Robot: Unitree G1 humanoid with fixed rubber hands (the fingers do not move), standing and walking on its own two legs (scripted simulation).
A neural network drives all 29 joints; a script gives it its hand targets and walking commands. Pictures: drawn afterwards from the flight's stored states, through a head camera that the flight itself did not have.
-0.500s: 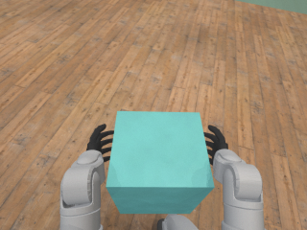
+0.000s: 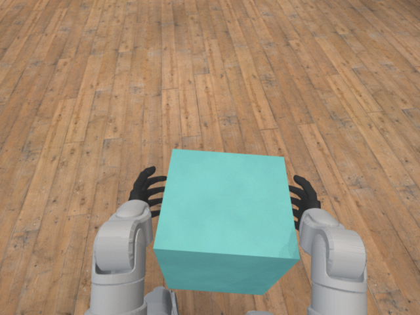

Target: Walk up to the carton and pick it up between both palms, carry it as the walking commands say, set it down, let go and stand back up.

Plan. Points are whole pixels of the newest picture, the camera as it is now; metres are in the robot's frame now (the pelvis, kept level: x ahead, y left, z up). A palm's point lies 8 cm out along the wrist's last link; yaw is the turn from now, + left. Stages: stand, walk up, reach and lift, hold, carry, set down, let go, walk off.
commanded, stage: carry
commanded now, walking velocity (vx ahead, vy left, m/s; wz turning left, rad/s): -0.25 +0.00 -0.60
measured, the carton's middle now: (221, 228) +0.27 -0.02 -0.01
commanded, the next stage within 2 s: none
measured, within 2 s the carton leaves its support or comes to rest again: neither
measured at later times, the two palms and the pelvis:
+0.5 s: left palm out of the picture +0.13 +0.15 +0.10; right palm out of the picture +0.11 -0.14 +0.12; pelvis -0.16 +0.02 +0.02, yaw -6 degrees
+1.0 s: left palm out of the picture +0.05 +0.04 +0.08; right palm out of the picture -0.01 -0.25 +0.08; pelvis -0.26 -0.04 +0.00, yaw -8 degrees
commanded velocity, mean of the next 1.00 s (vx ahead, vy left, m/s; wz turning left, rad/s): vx -0.01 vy -0.19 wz -0.04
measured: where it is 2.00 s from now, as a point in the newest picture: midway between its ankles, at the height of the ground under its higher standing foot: outside the picture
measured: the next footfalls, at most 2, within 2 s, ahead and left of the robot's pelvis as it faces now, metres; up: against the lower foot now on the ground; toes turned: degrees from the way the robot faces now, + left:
left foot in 0.30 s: -0.12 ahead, +0.12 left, +0.00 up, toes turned -2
right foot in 0.74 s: -0.20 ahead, -0.16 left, +0.00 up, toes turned -12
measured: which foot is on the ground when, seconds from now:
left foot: up 0.00-0.28, down 0.30-0.74, up 0.76-1.00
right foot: down 0.00-0.30, up 0.32-0.72, down 0.74-1.00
